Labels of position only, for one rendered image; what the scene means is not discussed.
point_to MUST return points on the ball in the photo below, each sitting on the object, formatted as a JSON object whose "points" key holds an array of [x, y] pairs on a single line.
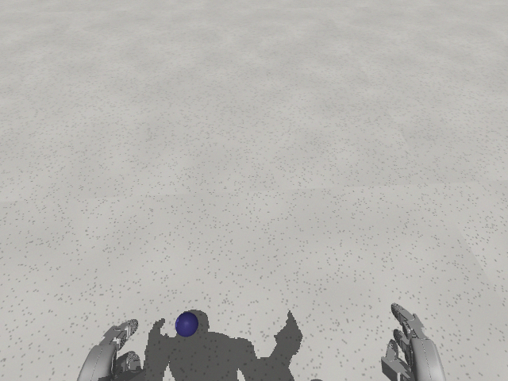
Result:
{"points": [[186, 324]]}

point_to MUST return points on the left robot hand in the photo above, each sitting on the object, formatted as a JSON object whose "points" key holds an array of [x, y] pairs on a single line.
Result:
{"points": [[102, 363]]}

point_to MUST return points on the right robot hand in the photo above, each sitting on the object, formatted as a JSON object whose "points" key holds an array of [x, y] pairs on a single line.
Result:
{"points": [[420, 352]]}

